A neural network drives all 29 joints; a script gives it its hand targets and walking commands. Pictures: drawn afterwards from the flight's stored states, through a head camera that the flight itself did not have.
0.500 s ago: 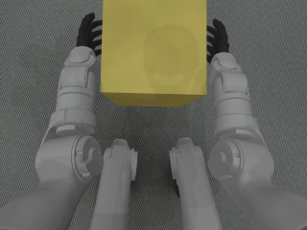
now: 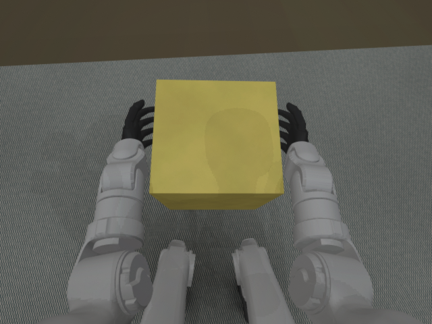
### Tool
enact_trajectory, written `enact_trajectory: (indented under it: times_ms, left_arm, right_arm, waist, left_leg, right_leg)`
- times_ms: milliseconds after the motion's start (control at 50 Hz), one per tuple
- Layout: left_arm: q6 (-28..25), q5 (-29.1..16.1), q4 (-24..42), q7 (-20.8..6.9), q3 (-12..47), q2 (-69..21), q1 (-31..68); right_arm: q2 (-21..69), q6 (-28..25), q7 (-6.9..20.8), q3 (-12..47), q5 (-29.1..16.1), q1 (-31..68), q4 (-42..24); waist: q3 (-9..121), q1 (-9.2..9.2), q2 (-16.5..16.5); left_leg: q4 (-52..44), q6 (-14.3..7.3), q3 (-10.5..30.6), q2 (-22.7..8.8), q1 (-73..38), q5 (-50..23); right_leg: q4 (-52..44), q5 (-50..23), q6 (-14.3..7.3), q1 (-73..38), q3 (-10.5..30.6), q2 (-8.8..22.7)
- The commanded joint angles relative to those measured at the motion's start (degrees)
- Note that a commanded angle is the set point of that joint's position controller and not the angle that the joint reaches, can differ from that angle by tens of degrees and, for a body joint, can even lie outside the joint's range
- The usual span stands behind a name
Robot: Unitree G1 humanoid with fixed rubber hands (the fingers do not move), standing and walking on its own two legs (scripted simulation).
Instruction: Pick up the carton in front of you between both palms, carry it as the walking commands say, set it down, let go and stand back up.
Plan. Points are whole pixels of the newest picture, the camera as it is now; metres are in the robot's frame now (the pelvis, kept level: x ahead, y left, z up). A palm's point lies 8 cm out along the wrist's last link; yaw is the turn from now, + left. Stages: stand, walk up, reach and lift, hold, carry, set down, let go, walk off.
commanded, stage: reach and lift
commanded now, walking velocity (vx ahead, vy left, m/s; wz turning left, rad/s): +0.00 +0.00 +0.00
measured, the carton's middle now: (214, 155) +0.44 +0.00 -0.11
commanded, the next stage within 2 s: hold in 1.82 s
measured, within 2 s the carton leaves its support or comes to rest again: neither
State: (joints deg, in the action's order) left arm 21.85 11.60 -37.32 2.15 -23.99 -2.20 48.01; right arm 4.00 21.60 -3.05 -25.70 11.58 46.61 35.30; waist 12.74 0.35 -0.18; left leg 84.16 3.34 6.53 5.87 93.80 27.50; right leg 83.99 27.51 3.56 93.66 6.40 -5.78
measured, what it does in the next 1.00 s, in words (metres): rises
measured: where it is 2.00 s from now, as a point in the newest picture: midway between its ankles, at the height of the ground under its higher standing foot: (211, 304)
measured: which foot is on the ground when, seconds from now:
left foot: down 0.00-1.00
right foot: down 0.00-1.00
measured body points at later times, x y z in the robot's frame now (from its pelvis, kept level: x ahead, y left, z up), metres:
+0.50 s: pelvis +0.05 +0.00 +0.14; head +0.13 +0.00 +0.58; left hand +0.41 +0.15 +0.11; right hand +0.40 -0.15 +0.11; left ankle +0.08 +0.13 -0.55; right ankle +0.08 -0.13 -0.55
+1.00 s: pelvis +0.06 +0.00 +0.19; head +0.03 +0.00 +0.64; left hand +0.37 +0.15 +0.20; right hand +0.37 -0.15 +0.20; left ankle +0.08 +0.13 -0.55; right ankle +0.08 -0.13 -0.55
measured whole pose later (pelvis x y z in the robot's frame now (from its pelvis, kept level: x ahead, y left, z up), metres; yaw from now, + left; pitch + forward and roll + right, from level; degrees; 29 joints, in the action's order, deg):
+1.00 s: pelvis +0.06 +0.00 +0.19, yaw +0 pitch -3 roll +0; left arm 34.5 16.8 -23.7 -0.1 -17.1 -9.3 17.4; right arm 9.3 34.6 0.4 -16.8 16.9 17.4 23.4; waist 2.0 0.0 0.0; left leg 26.1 1.1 8.3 2.4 10.9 12.6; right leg 26.1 12.7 1.1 10.9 8.3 -2.4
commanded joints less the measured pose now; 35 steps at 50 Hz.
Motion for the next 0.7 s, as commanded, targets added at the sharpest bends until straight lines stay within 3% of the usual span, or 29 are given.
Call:
enact_trajectory:
  times_ms: [0, 220, 420, 680]
  left_arm:
    - [-1.12, -8.90, -2.67, -14.13, 31.76, -63.50, 31.92]
    - [-2.63, -7.61, -0.82, -13.97, 33.75, -64.41, 20.08]
    - [-2.21, -7.37, 2.46, -14.20, 36.80, -63.93, 7.78]
    - [4.62, -9.21, 11.08, -15.11, 42.66, -63.05, -4.51]
  right_arm:
    - [61.81, -0.86, 14.95, 33.03, -8.87, 33.89, 3.33]
    - [63.30, -2.31, 14.74, 35.40, -7.81, 21.63, 2.01]
    - [63.03, -1.89, 14.72, 38.84, -7.39, 9.21, -0.93]
    - [61.97, 4.90, 15.50, 44.68, -9.21, -3.04, -9.80]
  waist:
    - [45.92, -0.06, 0.93]
    - [37.25, -0.34, 0.59]
    - [27.94, -0.32, 0.41]
    - [13.59, -0.58, -0.03]
  left_leg:
    - [-13.25, -1.32, -8.37, 4.05, -32.40, -12.41]
    - [-25.79, -2.09, -5.58, 2.82, -46.13, -15.26]
    - [-38.71, -2.44, -3.42, 1.59, -61.23, -22.05]
    - [-55.62, -2.44, -2.29, 0.28, -81.15, -29.89]
  right_leg:
    - [-12.67, -12.27, -1.69, -30.55, -8.73, -4.30]
    - [-25.51, -15.24, -2.26, -45.34, -5.48, -3.14]
    - [-38.41, -22.42, -2.68, -60.84, -3.07, -1.77]
    - [-55.45, -30.40, -2.21, -81.55, -1.92, -0.11]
